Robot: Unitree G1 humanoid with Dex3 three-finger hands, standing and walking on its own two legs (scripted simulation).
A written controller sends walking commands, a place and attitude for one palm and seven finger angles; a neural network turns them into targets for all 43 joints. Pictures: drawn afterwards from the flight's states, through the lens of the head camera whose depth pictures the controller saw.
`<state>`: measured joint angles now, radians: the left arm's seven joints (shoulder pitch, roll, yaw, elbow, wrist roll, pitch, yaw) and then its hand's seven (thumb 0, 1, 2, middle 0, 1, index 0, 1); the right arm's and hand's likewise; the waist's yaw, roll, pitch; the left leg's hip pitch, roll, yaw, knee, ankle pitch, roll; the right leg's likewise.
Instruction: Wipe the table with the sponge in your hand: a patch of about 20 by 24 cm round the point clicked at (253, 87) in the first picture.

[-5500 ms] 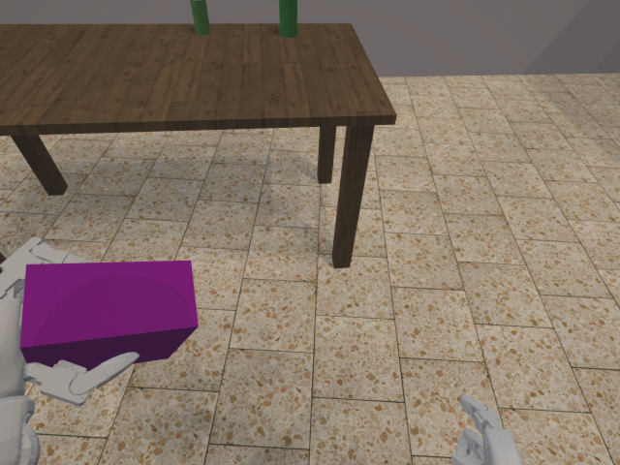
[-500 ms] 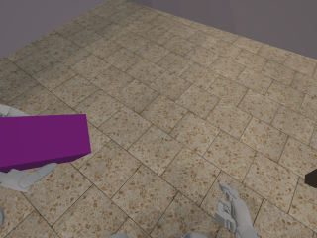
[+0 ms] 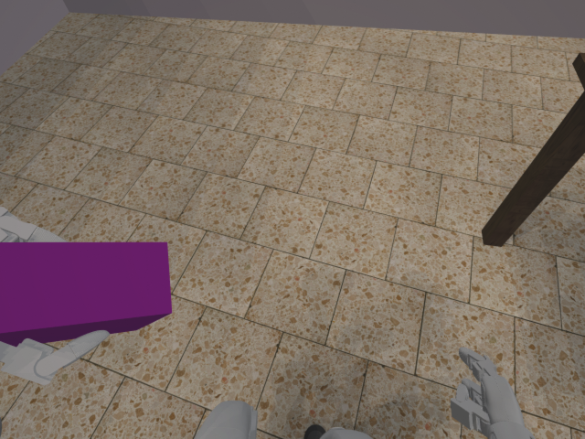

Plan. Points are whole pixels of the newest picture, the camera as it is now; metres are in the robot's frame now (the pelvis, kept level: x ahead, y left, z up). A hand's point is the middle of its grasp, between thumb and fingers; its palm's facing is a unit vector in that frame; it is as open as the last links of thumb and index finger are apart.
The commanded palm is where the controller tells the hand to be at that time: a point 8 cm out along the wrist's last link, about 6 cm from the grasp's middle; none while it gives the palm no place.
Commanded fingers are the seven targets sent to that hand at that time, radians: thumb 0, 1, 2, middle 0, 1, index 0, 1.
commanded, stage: turn to face it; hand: left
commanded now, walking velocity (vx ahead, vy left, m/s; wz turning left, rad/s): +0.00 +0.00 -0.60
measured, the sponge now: (105, 294) +0.24 +0.19 +0.15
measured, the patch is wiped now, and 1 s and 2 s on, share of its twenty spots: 0.00 0.00 0.00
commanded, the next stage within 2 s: none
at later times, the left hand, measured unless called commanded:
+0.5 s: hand (75, 349) +0.18 +0.18 +0.18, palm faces +0.14 -0.87 -0.47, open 10.7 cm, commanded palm +0.14 +0.23 +0.18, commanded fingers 0.00 0.10 1.30 -1.20 -1.60 -1.20 -1.60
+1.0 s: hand (290, 412) +0.14 +0.00 +0.19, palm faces -0.20 -0.78 -0.59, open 10.7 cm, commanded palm +0.13 +0.08 +0.18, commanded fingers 0.00 0.10 1.30 -1.20 -1.60 -1.20 -1.60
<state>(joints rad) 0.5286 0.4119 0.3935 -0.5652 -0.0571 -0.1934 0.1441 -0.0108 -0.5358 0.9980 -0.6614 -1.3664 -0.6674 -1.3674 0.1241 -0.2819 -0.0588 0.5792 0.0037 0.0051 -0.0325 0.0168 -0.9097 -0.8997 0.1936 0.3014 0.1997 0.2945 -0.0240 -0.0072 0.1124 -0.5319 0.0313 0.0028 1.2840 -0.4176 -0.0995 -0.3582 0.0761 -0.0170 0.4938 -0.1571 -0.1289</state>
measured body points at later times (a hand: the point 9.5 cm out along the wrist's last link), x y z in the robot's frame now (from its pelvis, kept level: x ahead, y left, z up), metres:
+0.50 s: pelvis -0.10 +0.01 +0.00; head -0.07 +0.01 +0.45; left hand +0.17 +0.23 +0.20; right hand +0.01 -0.24 -0.09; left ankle -0.08 +0.13 -0.74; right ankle -0.06 -0.09 -0.66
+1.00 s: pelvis -0.17 -0.05 -0.01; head -0.11 -0.08 +0.43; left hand +0.14 +0.05 +0.22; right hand -0.18 -0.37 -0.09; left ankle -0.08 +0.04 -0.73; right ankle -0.18 -0.17 -0.74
